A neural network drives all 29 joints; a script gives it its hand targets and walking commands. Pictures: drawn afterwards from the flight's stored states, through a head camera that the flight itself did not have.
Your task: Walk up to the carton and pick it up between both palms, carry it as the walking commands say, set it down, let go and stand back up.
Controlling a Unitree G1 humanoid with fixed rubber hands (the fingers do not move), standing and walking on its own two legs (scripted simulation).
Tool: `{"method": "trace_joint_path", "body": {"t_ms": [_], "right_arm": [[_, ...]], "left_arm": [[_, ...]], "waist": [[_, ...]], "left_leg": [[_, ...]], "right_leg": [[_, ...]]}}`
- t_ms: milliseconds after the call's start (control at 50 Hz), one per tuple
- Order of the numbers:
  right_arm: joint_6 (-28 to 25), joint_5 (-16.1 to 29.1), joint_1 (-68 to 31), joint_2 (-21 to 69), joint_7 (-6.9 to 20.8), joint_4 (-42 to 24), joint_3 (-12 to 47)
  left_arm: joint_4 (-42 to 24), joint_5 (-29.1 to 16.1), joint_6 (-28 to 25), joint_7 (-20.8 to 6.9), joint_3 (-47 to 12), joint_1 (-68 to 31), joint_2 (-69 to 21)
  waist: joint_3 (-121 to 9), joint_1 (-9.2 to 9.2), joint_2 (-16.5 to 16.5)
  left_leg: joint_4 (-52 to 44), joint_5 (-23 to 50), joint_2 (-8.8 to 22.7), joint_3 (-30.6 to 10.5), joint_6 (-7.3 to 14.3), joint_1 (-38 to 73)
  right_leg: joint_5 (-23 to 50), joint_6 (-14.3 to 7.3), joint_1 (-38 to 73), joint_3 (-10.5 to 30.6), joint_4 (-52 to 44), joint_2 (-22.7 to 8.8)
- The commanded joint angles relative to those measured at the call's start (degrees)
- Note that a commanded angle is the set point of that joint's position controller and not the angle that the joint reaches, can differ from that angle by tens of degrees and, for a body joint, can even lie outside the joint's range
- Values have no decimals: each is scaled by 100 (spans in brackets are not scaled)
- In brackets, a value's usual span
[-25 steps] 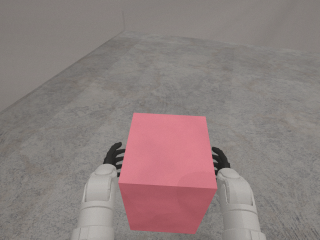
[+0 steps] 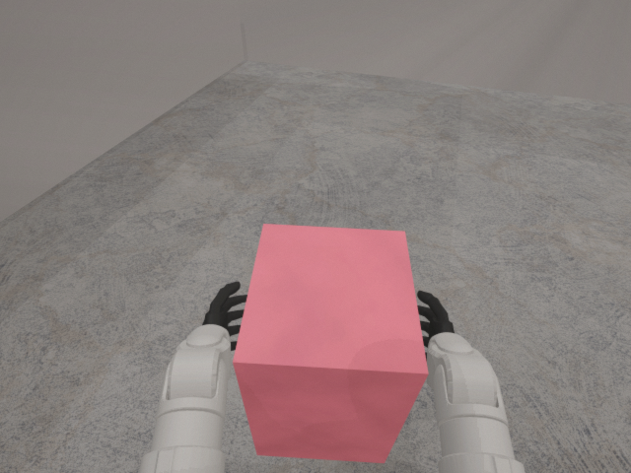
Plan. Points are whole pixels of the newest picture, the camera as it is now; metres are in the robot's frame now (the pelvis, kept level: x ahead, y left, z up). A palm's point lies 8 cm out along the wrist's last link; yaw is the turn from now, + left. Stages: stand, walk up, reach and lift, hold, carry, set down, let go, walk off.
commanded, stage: hold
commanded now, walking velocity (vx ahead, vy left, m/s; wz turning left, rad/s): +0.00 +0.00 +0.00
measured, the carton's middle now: (326, 349) +0.32 +0.01 -0.02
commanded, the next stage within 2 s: carry in 0.82 s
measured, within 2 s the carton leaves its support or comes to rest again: neither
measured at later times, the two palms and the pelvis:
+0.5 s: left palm (217, 338) +0.29 +0.15 +0.05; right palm (441, 348) +0.29 -0.14 +0.05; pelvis +0.00 +0.00 +0.00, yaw +0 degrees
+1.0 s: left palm (234, 330) +0.30 +0.13 +0.05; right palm (454, 338) +0.30 -0.16 +0.05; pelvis +0.00 -0.02 -0.02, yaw -2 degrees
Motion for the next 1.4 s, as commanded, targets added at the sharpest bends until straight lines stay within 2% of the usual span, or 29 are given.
{"method": "trace_joint_path", "body": {"t_ms": [0,780,800,820,860,920,960,980,1000,1020,1040,1060,1080,1100,1120,1140,1180,1220,1240,1260,1280,1300,1320,1340,1360,1380], "right_arm": [[-289,1443,-2836,5345,1262,-454,3117],[-305,1447,-2743,5346,1248,-515,3139],[-375,1703,-3366,5324,1228,-681,3456],[-332,1663,-3076,5316,1219,-445,3360],[-286,1723,-2953,5242,1199,-526,3438],[-77,1884,-2820,5167,1074,-994,3653],[134,1951,-2584,5037,984,-1277,3788],[258,2046,-2556,4963,946,-1536,3904],[407,2135,-2527,4915,903,-1761,4022],[570,2257,-2500,4860,865,-2056,4162],[756,2384,-2479,4826,834,-2306,4283],[952,2535,-2454,4819,811,-2586,4428],[1150,2663,-2352,4825,803,-2737,4538],[1324,2808,-2318,4828,797,-2897,4649],[1465,2968,-2310,4872,800,-3112,4785],[1590,3086,-2250,4893,814,-3300,4857],[1817,3249,-2203,4912,829,-3640,4926],[2025,3311,-2087,4944,829,-3823,4942],[2117,3295,-1972,4938,833,-3865,4919],[2197,3273,-1891,4898,840,-3893,4861],[2255,3190,-1645,4751,835,-3746,4723],[2293,3129,-1593,4791,821,-3554,4618],[2332,3103,-1724,4865,836,-3609,4605],[2352,3103,-1912,4940,856,-3781,4655],[2378,3108,-2040,4990,866,-3862,4667],[2403,3110,-2072,5000,863,-3875,4646]], "left_arm": [[88,-1144,-21,-1074,-2946,-2236,-5388],[20,-1155,-42,-1083,-2975,-2178,-5347],[-134,-1462,-70,-1070,-3346,-2719,-5394],[-68,-1411,-57,-1069,-3271,-2525,-5347],[-245,-1526,9,-1071,-3461,-2508,-5277],[-885,-1968,257,-993,-3980,-2725,-5249],[-1242,-2254,484,-935,-4267,-2709,-5192],[-1452,-2405,598,-905,-4419,-2676,-5170],[-1654,-2544,734,-870,-4525,-2650,-5147],[-1920,-2681,880,-833,-4633,-2625,-5104],[-2136,-2770,1046,-791,-4709,-2549,-5056],[-2308,-2792,1205,-745,-4713,-2384,-4933],[-2404,-2748,1365,-707,-4675,-2146,-4852],[-2577,-2749,1521,-669,-4685,-1970,-4869],[-2783,-2793,1673,-640,-4736,-1859,-4892],[-2935,-2810,1810,-613,-4749,-1730,-4888],[-3208,-2850,2047,-575,-4740,-1579,-4889],[-3382,-2882,2266,-548,-4748,-1465,-4886],[-3409,-2877,2362,-536,-4745,-1369,-4872],[-3430,-2888,2444,-528,-4761,-1320,-4857],[-3434,-2929,2527,-551,-4760,-1250,-4859],[-3448,-3007,2585,-594,-4809,-1427,-4810],[-3447,-3081,2596,-621,-4805,-1578,-4845],[-3584,-3205,2606,-642,-4919,-1786,-4945],[-3666,-3309,2629,-658,-5013,-1960,-5068],[-3687,-3349,2658,-660,-5033,-2038,-5128]], "waist": [[-1139,-2,-17],[-1085,-31,-9],[-998,-83,-265],[-1223,-85,-243],[-1365,-100,44],[-1787,-131,611],[-1967,-115,926],[-2021,-92,1021],[-2045,-85,1050],[-2050,-81,917],[-2115,-82,558],[-2242,-78,-334],[-2287,-54,-991],[-2278,-34,-1129],[-2314,-37,-912],[-2364,-33,-830],[-2479,-32,-852],[-2568,-91,-806],[-2638,-130,-711],[-2594,-157,-347],[-2522,-169,1026],[-2299,-168,1641],[-2053,-126,1074],[-1878,-98,756],[-1680,-73,711],[-1555,-70,849]], "left_leg": [[-399,649,-366,369,81,-128],[-370,536,-350,358,94,-170],[118,-234,482,187,193,-739],[104,-665,700,-135,254,-758],[84,-758,1050,-497,334,-1062],[336,460,1566,-904,513,-1006],[575,1542,1800,-1010,656,-1070],[679,1859,1813,-882,637,-1087],[780,1857,1746,-746,547,-1238],[920,1595,1589,-529,404,-1460],[1278,1131,1333,-162,235,-1688],[2055,449,845,511,17,-2036],[2536,-1095,446,1003,-109,-2549],[2805,-2153,427,1167,-56,-2748],[2909,-2249,480,1192,6,-2739],[2826,-2064,464,1302,47,-2759],[2344,-1557,366,1494,111,-2487],[1356,-807,311,1678,181,-1781],[771,-177,544,1580,224,-1105],[375,330,1181,891,327,-271],[234,2555,2768,-777,838,595],[173,3572,3494,-1335,1572,357],[113,3258,3325,-1200,1637,-20],[25,2443,3030,-738,1381,-356],[-33,1931,2730,-219,1067,-667],[16,1857,2459,196,857,-848]], "right_leg": [[578,25,461,-317,-323,331],[488,1,419,-297,-300,326],[-108,-215,-737,-25,127,-615],[-610,-240,-1013,120,197,-631],[-513,-213,-1299,-14,640,-507],[178,-109,-1669,-302,1451,-404],[-476,-99,-1746,-523,1616,-321],[-695,-110,-1741,-617,1487,-274],[-705,-145,-1591,-683,1281,-235],[-396,-196,-1385,-642,1073,-289],[143,-280,-1146,-379,826,-490],[1227,-444,-850,309,545,-1041],[2250,-727,-546,937,202,-1579],[2801,-1008,-408,1150,135,-1795],[3136,-1146,-271,975,303,-1677],[3382,-1187,-177,748,449,-1549],[3458,-1128,-185,335,646,-1300],[2948,-1020,-483,-12,805,-1080],[2488,-899,-919,-173,954,-980],[1655,-661,-1745,-281,1362,-802],[-293,-252,-3023,-792,2225,-365],[-2071,-79,-3524,-1023,3305,-287],[-1959,-37,-3490,-741,3902,-452],[-1681,22,-3387,-608,3875,-633],[-1430,84,-3240,-671,3569,-715],[-1236,155,-3046,-862,3197,-660]]}}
